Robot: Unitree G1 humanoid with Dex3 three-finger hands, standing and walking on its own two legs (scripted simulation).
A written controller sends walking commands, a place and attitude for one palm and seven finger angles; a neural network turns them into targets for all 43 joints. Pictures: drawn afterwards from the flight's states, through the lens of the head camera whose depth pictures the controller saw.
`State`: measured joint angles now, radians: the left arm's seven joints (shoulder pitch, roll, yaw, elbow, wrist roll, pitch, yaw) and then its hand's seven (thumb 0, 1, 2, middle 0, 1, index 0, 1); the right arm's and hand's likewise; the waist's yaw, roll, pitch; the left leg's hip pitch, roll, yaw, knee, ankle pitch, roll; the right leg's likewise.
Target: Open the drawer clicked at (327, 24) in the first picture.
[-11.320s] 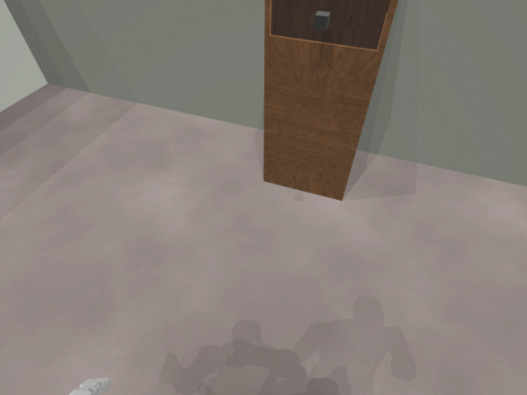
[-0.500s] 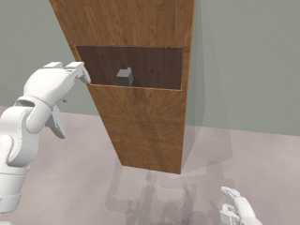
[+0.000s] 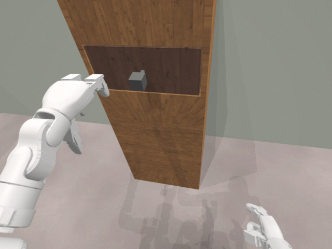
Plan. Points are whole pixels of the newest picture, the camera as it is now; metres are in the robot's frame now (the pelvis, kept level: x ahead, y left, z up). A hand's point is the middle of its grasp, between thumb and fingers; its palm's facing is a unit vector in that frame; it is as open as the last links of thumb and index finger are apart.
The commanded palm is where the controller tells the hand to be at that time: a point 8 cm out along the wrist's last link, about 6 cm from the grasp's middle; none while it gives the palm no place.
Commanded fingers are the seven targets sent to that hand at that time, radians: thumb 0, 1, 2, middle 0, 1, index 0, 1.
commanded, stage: move the hooked fingers above the handle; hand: left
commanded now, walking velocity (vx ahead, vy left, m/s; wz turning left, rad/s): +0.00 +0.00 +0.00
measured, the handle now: (140, 78) +0.59 +0.18 +0.09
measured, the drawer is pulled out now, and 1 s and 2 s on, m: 0.00 0.00 0.00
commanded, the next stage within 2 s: none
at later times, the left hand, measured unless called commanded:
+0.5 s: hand (108, 95) +0.42 +0.20 +0.17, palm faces +0.01 -0.03 -1.00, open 13.9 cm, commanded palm +0.40 +0.21 +0.24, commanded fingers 0.00 -0.50 0.30 -0.30 -1.20 -0.30 -1.20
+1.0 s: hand (130, 80) +0.49 +0.17 +0.16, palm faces +0.00 -0.04 -1.00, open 13.9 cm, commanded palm +0.48 +0.20 +0.23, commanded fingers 0.00 -0.50 0.30 -0.30 -1.20 -0.30 -1.20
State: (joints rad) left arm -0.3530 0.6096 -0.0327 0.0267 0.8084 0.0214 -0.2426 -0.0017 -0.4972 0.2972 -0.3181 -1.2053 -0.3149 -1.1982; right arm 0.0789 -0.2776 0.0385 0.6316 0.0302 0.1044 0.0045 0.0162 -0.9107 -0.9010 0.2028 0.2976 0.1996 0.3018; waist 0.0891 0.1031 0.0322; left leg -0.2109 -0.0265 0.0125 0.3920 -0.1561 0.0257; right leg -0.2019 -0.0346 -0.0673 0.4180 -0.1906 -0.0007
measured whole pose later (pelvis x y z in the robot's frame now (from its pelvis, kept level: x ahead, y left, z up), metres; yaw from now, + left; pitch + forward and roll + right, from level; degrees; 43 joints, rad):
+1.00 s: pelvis +0.05 +0.00 +0.00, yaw -1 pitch +6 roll +0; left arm -0.75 0.52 -0.15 0.48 0.87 -0.10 -0.15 0.00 -0.49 0.30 -0.32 -1.20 -0.32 -1.20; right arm 0.18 -0.27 0.00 0.65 0.04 0.16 -0.03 0.01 -0.91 -0.90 0.20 0.30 0.20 0.30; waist 0.01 0.07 -0.03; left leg -0.31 -0.02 0.03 0.43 -0.23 0.03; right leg -0.30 -0.03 -0.05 0.45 -0.25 0.00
